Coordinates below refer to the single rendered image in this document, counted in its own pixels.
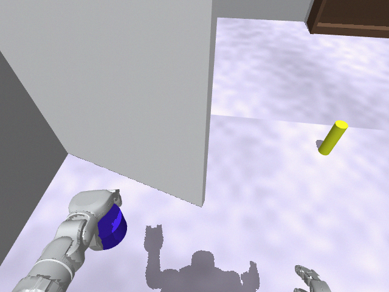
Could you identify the left robot arm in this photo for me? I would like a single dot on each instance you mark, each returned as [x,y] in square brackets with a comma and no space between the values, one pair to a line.
[62,257]

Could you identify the right robot hand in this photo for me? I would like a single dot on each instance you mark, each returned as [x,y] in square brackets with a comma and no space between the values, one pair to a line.
[311,279]

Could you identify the bookshelf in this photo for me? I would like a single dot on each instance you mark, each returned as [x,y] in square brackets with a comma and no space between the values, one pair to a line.
[358,18]

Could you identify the left robot hand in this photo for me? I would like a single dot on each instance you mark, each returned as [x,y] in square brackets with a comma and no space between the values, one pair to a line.
[98,203]

